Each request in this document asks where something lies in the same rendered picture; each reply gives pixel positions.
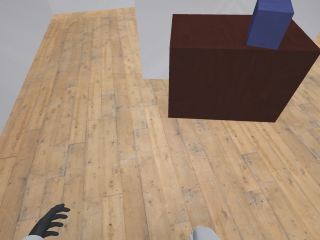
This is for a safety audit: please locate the carton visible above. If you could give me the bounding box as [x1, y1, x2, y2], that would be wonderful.
[246, 0, 294, 50]

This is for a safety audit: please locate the robot right thigh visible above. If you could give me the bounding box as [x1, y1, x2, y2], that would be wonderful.
[189, 227, 221, 240]

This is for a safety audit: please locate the pedestal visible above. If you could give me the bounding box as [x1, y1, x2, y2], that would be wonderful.
[168, 14, 320, 123]

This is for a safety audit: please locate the robot left hand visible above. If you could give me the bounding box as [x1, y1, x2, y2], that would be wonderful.
[28, 203, 70, 239]

